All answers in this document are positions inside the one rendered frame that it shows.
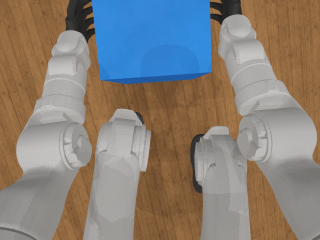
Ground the robot right upper arm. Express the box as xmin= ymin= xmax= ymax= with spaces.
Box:
xmin=237 ymin=107 xmax=320 ymax=240

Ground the robot left shin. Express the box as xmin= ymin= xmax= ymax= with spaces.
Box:
xmin=95 ymin=108 xmax=143 ymax=161

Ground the robot left upper arm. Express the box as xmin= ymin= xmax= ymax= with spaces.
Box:
xmin=0 ymin=120 xmax=92 ymax=240

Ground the robot right forearm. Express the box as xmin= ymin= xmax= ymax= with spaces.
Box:
xmin=218 ymin=14 xmax=317 ymax=146

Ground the robot left forearm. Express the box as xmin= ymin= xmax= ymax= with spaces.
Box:
xmin=16 ymin=30 xmax=91 ymax=165

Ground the left robot hand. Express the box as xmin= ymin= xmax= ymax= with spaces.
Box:
xmin=65 ymin=0 xmax=95 ymax=44

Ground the right robot hand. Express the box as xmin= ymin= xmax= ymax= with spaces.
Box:
xmin=210 ymin=0 xmax=242 ymax=25

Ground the left robot foot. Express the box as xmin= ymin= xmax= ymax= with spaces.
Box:
xmin=135 ymin=111 xmax=144 ymax=124

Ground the carton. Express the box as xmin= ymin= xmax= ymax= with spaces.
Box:
xmin=91 ymin=0 xmax=212 ymax=84

